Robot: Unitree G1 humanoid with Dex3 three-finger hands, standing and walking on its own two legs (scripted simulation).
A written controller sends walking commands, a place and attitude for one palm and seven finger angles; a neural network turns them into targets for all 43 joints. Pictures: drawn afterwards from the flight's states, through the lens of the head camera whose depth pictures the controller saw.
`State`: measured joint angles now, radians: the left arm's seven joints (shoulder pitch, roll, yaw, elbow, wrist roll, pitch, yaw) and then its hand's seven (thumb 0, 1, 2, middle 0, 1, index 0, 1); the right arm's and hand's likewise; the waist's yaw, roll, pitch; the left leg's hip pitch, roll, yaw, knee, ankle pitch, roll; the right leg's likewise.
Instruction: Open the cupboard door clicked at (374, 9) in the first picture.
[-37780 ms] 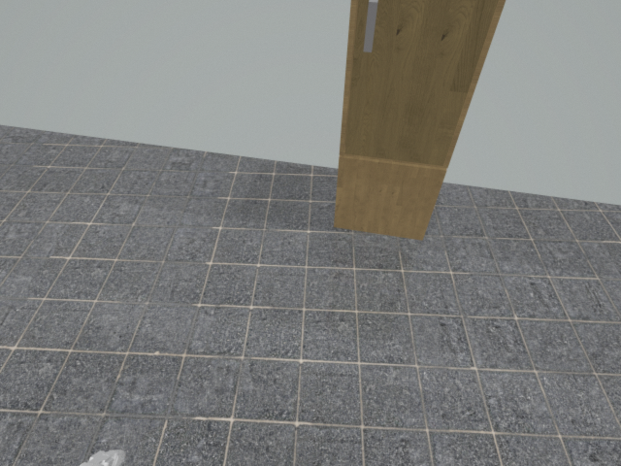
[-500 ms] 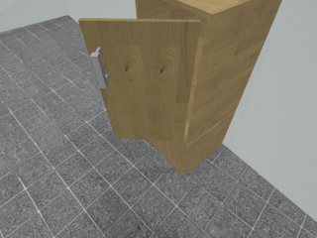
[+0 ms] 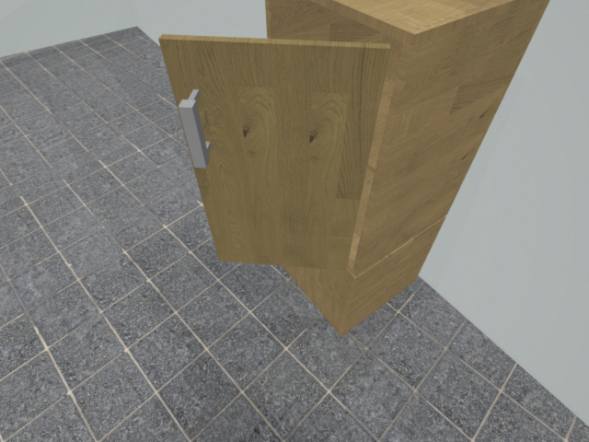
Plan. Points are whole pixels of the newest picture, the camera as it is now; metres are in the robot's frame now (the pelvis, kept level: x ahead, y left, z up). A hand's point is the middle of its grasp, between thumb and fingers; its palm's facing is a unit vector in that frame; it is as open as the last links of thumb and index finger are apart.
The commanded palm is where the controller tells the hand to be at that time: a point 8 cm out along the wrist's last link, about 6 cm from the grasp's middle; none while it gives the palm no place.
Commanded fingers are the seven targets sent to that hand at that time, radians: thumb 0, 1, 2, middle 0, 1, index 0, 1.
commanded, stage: come to a stop and stand still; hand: left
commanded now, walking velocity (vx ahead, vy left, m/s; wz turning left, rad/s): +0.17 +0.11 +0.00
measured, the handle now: (198, 129) +0.58 +0.22 +0.11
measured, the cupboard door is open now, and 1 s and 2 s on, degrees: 49 49 49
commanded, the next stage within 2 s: look again from close up in 1.10 s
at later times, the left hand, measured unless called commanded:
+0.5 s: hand out of the picture +0.11 +0.21 -0.18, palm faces +0.01 -0.97 -0.23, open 7.4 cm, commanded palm none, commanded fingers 0.00 0.90 0.90 -0.20 -0.30 -0.20 -0.30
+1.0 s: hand out of the picture +0.05 +0.21 -0.16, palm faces +0.00 -0.97 -0.24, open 7.4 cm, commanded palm none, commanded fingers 0.00 0.90 0.90 -0.20 -0.30 -0.20 -0.30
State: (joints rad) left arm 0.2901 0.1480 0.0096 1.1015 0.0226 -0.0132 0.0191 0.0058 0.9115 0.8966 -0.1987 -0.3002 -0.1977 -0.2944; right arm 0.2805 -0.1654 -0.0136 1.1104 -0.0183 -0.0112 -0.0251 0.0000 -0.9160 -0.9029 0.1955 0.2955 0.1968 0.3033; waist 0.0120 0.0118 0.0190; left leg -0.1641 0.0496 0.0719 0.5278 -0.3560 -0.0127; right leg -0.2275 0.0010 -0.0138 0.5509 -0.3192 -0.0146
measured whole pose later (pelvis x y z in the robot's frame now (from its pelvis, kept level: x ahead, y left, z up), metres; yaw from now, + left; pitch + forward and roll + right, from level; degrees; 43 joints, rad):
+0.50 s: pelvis +0.05 +0.02 -0.01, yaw +0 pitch +1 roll +0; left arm 0.17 0.17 0.03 1.03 0.01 0.00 0.04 0.00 0.91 0.90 -0.20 -0.30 -0.20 -0.29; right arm 0.30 -0.11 -0.03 1.11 0.00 0.00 -0.05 0.00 -0.91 -0.90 0.20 0.30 0.20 0.30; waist -0.03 0.00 0.06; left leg -0.14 0.01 0.08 0.55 -0.43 0.00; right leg -0.34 -0.04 -0.08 0.63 -0.32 -0.02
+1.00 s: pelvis +0.02 +0.02 +0.00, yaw -1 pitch -1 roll +1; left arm 0.24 0.16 -0.01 1.08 0.01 0.00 0.02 0.00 0.91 0.90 -0.20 -0.30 -0.20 -0.29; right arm 0.28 -0.19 0.00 1.03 -0.02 -0.01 -0.03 0.00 -0.93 -0.90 0.20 0.30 0.20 0.30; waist 0.00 0.05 0.04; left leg -0.08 0.00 0.10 0.45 -0.35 0.02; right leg -0.27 -0.03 -0.06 0.52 -0.23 -0.01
